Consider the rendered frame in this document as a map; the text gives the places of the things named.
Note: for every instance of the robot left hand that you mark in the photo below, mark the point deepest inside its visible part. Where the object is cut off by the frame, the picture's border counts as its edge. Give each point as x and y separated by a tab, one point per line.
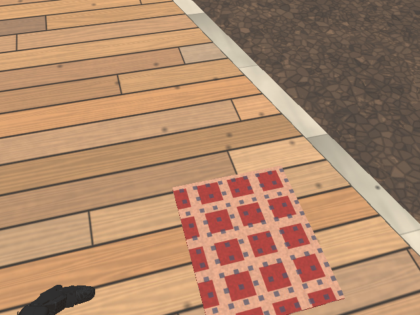
57	298

